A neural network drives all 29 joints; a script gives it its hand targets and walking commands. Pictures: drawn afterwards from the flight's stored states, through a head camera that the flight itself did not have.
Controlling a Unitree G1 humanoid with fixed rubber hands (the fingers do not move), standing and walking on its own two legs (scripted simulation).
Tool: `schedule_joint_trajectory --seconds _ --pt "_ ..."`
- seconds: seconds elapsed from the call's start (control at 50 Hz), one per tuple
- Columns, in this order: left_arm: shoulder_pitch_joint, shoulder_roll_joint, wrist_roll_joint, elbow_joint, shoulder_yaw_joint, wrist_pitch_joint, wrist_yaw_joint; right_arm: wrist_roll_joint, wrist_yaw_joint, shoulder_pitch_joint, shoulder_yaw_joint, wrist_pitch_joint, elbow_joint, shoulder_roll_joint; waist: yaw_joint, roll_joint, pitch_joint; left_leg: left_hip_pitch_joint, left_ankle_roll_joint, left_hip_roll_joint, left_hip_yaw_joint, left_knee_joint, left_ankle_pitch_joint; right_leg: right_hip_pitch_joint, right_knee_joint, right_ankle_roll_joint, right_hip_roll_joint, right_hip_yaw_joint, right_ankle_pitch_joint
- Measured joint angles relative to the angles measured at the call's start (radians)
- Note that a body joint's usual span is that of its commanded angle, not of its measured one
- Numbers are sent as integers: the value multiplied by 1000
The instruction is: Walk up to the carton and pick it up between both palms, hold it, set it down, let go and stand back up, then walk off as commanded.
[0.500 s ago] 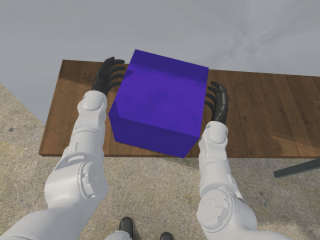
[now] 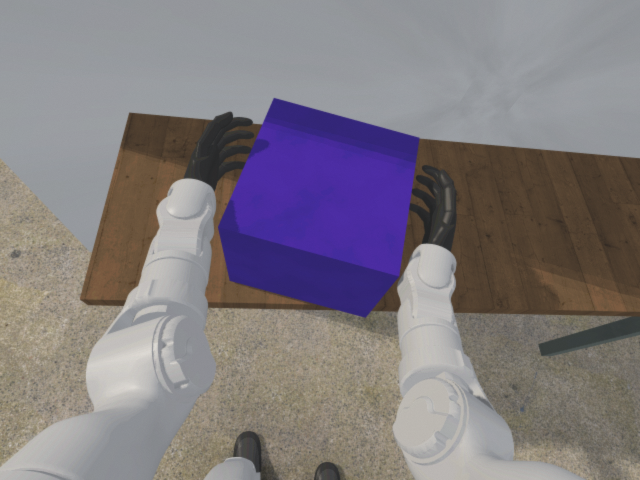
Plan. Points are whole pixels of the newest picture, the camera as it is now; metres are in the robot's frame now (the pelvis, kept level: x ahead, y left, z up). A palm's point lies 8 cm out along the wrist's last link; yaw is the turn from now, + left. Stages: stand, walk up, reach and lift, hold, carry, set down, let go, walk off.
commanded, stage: set down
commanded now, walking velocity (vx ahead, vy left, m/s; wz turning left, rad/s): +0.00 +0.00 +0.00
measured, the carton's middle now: (321, 211) +0.45 -0.02 -0.04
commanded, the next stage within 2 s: none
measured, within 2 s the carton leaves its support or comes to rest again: rests again in 1.86 s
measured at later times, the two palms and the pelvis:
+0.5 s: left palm (206, 173) +0.46 +0.14 +0.03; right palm (434, 238) +0.38 -0.15 +0.02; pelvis -0.01 +0.00 +0.00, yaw +0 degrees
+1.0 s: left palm (201, 177) +0.46 +0.15 +0.02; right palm (432, 242) +0.38 -0.15 +0.02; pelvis -0.02 +0.01 -0.01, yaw -1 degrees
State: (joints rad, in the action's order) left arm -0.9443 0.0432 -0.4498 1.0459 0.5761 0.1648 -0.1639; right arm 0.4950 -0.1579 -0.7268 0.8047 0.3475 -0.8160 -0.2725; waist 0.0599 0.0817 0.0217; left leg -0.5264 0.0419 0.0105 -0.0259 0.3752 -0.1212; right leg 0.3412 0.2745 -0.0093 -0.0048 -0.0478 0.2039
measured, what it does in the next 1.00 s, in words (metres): stands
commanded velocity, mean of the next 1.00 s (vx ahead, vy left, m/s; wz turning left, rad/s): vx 0.00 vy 0.00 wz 0.00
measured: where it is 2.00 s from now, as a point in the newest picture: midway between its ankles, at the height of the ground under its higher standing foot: outside the picture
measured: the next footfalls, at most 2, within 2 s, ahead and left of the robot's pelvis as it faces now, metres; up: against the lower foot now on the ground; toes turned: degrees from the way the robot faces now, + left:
none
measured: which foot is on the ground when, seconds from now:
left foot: down 0.00-1.00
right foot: down 0.00-1.00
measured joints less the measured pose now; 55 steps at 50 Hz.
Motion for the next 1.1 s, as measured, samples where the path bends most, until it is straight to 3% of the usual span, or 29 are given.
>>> schedule_joint_trajectory --seconds 0.84,0.98,1.1 --pt "-70 0 -53 24 45 0 2 54 13 -56 80 -14 0 -3 0 0 11 -105 8 -14 0 66 -4 101 56 -2 -12 0 -1" --pt "-85 0 -53 37 45 0 63 54 6 -71 68 -22 -46 30 0 0 26 -144 11 -20 0 93 -10 136 74 -2 -17 0 -1" --pt "-108 22 -54 92 -1 8 110 54 -33 -86 8 -23 -112 88 0 -3 56 -206 14 -29 0 135 -20 193 104 -6 -24 0 1"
